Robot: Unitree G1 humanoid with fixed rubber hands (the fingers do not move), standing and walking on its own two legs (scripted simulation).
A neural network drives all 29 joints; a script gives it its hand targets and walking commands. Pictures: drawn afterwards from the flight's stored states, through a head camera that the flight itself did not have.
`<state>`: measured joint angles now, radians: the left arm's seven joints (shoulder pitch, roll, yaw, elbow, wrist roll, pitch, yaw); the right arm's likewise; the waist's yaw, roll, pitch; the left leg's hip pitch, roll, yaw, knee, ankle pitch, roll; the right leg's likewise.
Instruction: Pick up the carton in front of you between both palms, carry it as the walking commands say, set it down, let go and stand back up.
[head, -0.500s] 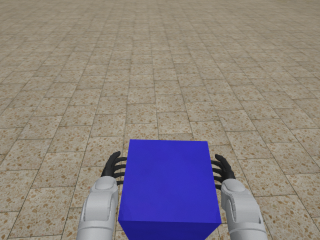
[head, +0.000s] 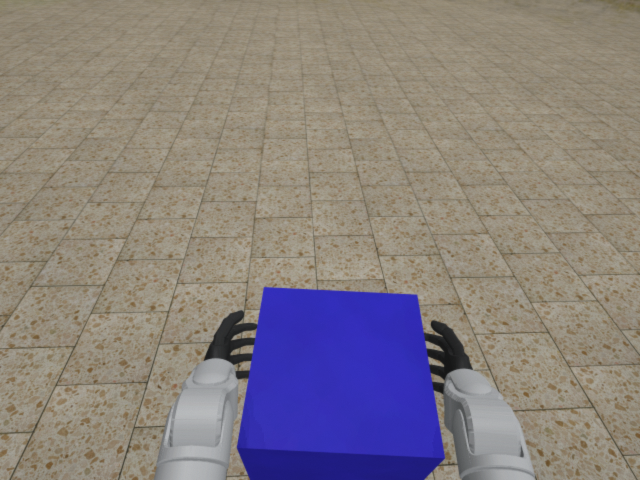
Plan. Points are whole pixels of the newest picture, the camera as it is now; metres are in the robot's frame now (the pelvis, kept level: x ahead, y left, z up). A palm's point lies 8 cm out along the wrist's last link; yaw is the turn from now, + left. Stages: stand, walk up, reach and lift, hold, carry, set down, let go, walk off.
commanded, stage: carry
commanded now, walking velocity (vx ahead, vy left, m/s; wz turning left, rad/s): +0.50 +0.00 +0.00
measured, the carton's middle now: (334, 400) +0.28 +0.00 -0.06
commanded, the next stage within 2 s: none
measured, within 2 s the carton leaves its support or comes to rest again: neither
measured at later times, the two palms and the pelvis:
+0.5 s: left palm (243, 255) +0.47 +0.16 +0.03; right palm (421, 258) +0.48 -0.14 +0.03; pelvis +0.20 +0.00 +0.00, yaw +2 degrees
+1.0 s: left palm (253, 184) +0.66 +0.17 +0.05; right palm (401, 195) +0.65 -0.13 +0.04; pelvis +0.37 +0.03 +0.01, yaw +0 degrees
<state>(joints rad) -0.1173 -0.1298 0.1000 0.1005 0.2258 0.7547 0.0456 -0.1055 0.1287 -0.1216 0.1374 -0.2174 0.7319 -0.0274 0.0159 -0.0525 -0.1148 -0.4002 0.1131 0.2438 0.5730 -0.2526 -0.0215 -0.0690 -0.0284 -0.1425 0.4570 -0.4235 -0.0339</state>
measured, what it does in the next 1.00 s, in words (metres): walks ahead: right foot, then left foot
